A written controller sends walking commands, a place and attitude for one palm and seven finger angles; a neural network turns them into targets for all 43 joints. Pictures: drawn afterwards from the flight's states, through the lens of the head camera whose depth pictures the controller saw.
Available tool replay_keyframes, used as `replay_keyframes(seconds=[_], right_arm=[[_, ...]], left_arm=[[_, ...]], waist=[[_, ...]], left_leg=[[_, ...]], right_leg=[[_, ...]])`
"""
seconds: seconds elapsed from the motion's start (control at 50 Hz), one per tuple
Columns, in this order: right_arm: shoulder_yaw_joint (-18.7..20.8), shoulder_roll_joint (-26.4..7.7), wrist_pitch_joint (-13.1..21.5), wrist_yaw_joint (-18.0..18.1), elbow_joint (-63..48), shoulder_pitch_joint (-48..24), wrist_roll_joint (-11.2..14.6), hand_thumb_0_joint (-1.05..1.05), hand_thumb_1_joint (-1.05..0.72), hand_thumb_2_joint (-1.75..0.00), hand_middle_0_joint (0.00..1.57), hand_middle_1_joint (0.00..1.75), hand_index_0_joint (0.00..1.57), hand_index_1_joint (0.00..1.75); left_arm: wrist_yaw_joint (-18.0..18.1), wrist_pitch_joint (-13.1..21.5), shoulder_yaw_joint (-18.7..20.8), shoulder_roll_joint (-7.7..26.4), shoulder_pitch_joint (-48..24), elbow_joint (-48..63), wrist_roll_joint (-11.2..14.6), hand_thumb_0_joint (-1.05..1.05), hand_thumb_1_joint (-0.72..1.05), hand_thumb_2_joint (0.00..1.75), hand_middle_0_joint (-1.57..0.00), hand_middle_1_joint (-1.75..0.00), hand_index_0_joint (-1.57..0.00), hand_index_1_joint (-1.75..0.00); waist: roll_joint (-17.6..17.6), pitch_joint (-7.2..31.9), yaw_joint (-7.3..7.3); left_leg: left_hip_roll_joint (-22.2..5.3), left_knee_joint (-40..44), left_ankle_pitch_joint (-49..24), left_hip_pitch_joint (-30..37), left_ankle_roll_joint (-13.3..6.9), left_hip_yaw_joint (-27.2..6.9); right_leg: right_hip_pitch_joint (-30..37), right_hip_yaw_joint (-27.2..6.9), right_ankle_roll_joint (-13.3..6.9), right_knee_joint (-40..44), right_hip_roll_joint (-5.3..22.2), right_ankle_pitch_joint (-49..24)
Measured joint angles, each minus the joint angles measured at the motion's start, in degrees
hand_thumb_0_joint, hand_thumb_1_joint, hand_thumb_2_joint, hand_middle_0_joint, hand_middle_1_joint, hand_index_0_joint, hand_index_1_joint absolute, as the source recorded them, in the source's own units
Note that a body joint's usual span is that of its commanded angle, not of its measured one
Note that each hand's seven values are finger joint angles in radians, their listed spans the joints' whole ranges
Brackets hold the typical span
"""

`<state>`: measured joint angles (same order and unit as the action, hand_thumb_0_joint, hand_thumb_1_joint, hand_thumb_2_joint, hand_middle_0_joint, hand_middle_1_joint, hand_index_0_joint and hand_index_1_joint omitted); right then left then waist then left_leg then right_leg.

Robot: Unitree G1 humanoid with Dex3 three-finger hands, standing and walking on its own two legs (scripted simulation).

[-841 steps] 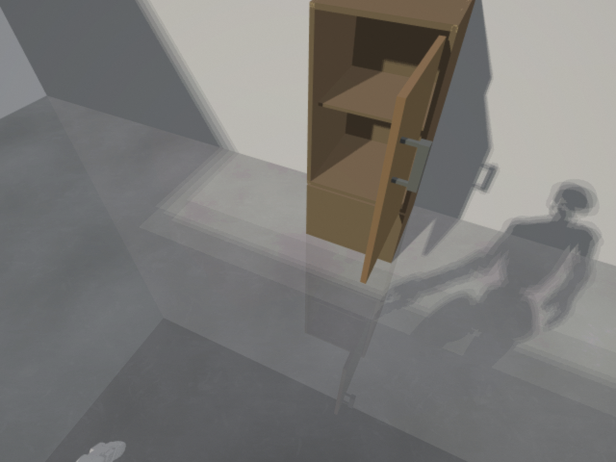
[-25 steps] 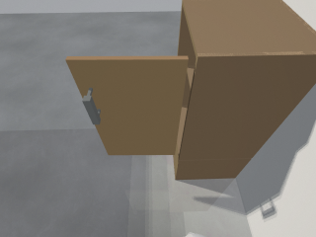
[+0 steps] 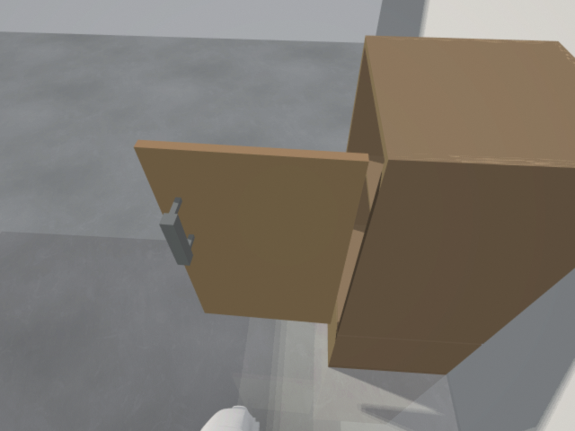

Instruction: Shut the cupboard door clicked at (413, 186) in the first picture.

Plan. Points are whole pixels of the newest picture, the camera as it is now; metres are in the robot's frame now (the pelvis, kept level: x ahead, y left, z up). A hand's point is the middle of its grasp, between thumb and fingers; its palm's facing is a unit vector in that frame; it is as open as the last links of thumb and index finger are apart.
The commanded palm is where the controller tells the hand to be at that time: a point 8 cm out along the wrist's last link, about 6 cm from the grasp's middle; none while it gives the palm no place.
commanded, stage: come to a stop and stand still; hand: left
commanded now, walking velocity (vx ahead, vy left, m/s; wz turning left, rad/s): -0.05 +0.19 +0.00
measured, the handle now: (181, 231) +0.43 +0.26 -0.03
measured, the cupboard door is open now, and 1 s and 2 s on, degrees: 88 88 88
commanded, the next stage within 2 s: look again from close up in 1.16 s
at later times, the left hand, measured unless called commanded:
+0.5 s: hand out of the picture +0.02 +0.20 -0.18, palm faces +0.00 -0.97 -0.23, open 7.4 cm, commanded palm none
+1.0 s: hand out of the picture +0.00 +0.17 -0.19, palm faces +0.04 -0.98 -0.19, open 7.4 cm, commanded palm none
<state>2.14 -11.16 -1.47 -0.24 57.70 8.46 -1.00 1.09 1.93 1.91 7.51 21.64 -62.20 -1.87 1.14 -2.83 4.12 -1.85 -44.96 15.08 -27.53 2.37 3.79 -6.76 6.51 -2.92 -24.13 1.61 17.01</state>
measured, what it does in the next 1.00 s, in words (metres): steps on the spot: left foot, then right foot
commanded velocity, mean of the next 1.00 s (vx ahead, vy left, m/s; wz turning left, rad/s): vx -0.03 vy -0.02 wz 0.00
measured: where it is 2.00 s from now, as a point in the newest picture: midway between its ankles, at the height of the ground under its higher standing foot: outside the picture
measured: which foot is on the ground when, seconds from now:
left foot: up 0.00-0.10, down 0.12-1.00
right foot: down 0.00-0.12, up 0.14-0.46, down 0.48-1.00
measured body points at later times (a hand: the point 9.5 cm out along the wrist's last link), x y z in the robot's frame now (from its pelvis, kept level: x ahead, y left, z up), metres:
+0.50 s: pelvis -0.01 +0.02 -0.01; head +0.01 +0.01 +0.43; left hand +0.02 +0.25 -0.16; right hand +0.05 -0.20 -0.18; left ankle +0.07 +0.14 -0.74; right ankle -0.05 -0.07 -0.75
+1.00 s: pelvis +0.02 +0.01 -0.01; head +0.05 +0.00 +0.44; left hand +0.00 +0.22 -0.17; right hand +0.00 -0.20 -0.18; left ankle +0.07 +0.14 -0.74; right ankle -0.05 -0.07 -0.74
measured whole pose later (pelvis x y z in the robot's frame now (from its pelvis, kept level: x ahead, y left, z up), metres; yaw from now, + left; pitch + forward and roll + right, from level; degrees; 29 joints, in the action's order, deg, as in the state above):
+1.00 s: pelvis +0.02 +0.01 -0.01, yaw -2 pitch -1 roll +1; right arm 0.6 -5.9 -1.1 2.1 63.5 17.6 -0.5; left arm 2.8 -0.4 1.3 6.7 17.9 -63.2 -0.9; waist 1.2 -4.5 1.1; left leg -1.6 -28.7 11.2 -16.5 0.7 4.3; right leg -6.9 4.1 -3.0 -30.4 -0.3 22.8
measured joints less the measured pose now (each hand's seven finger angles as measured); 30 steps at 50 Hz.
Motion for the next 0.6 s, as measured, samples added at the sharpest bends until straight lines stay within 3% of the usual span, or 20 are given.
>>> replay_keyframes(seconds=[0.06, 0.1, 0.12, 0.18, 0.26, 0.4, 0.48, 0.52, 0.6], right_arm=[[-0.2, 0.2, -0.1, 0.0, -0.9, -1.1, 0.2, 0.01, -0.91, -0.90, 0.20, 0.30, 0.20, 0.30], [-0.5, 0.4, 0.5, 0.2, -1.6, -1.3, 0.2, 0.01, -0.91, -0.90, 0.20, 0.30, 0.20, 0.30], [-0.6, 0.3, 1.1, 0.3, -2.2, -1.1, 0.0, 0.01, -0.91, -0.90, 0.20, 0.30, 0.20, 0.30], [-1.3, 2.2, 1.3, 1.1, -2.4, -1.6, 0.0, 0.01, -0.91, -0.90, 0.20, 0.30, 0.20, 0.30], [-2.4, 4.0, 1.1, 1.7, -1.6, -1.5, -0.1, 0.01, -0.91, -0.90, 0.20, 0.30, 0.20, 0.30], [-1.0, 3.5, 0.6, 1.9, -1.0, -0.9, -0.5, -0.01, -0.93, -0.90, 0.21, 0.30, 0.21, 0.30], [0.0, 2.3, 0.1, 1.5, 0.3, 1.6, -0.6, -0.01, -0.92, -0.90, 0.21, 0.30, 0.21, 0.30], [0.5, 1.5, -0.4, 1.7, 1.6, 3.4, -0.3, -0.01, -0.92, -0.90, 0.21, 0.30, 0.21, 0.30], [-0.2, 1.2, -0.4, 1.3, 4.5, 7.9, -0.5, 0.00, -0.92, -0.90, 0.20, 0.30, 0.20, 0.30]], left_arm=[[0.3, -0.8, 0.3, 0.6, 1.0, -0.5, -0.1, 0.00, 0.91, 0.90, -0.20, -0.30, -0.20, -0.30], [0.6, -1.4, 0.4, 1.1, 2.0, -0.6, -0.1, 0.00, 0.91, 0.90, -0.20, -0.30, -0.20, -0.30], [0.8, -1.7, 0.3, 1.3, 2.5, -0.7, 0.0, 0.00, 0.91, 0.90, -0.20, -0.30, -0.20, -0.30], [1.8, -3.4, 0.4, 2.9, 0.5, -0.9, 0.3, 0.01, 0.91, 0.90, -0.20, -0.30, -0.20, -0.30], [1.8, -3.8, 0.1, 3.1, -2.4, -0.4, 0.3, 0.01, 0.91, 0.90, -0.20, -0.30, -0.20, -0.30], [0.7, -4.3, -0.1, 1.9, -5.3, 2.0, 0.1, 0.00, 0.91, 0.90, -0.20, -0.30, -0.19, -0.30], [0.5, -3.5, -0.2, 1.4, -6.1, 2.8, 0.0, 0.00, 0.91, 0.90, -0.20, -0.30, -0.19, -0.30], [0.6, -2.9, -0.7, 0.6, -6.2, 2.4, 0.0, 0.00, 0.91, 0.90, -0.20, -0.30, -0.19, -0.30], [0.7, -1.6, -1.5, 0.5, -4.3, 1.1, 0.5, 0.01, 0.92, 0.90, -0.20, -0.30, -0.20, -0.30]], waist=[[0.8, -0.4, 0.95], [0.9, -0.3, 1.02], [0.3, 0.0, 0.75], [3.1, -1.2, 0.79], [2.6, -1.2, 0.10], [-0.2, 0.2, -2.49], [-0.9, 1.2, -3.48], [-2.5, 1.3, -4.15], [-2.1, 3.0, -4.68]], left_leg=[[1.0, 6.5, -0.2, 4.0, -0.5, 0.6], [1.2, 13.0, -5.4, 8.2, -1.2, 1.4], [0.8, 14.6, -6.8, 9.6, -3.0, 1.4], [2.8, 12.0, -1.6, 9.3, -5.1, 3.1], [3.1, 14.8, -3.3, 10.1, -5.2, 3.7], [1.6, 17.6, -6.0, 9.0, -5.0, 4.2], [0.9, 16.4, -6.2, 7.4, -3.8, 4.1], [-0.1, 15.5, -4.7, 7.6, -3.1, 2.6], [-0.6, 17.5, -3.7, 9.7, -2.2, 0.7]], right_leg=[[-0.3, -0.4, 1.2, -3.1, 1.0, 2.4], [-1.3, -0.8, 2.2, -7.1, 1.6, 5.0], [-2.6, -0.8, 2.4, -10.4, 1.3, 6.7], [-7.9, -4.6, 2.3, -23.2, 2.3, 14.6], [-11.9, -5.6, 2.9, -29.3, 1.2, 13.0], [-10.9, -4.6, 2.9, -22.2, 0.3, 11.8], [-5.7, -4.2, 1.8, -9.3, 0.0, 5.5], [-4.2, -3.1, 0.9, -7.6, -1.3, 3.8], [-1.4, -2.3, -0.4, -4.2, -2.7, 2.5]])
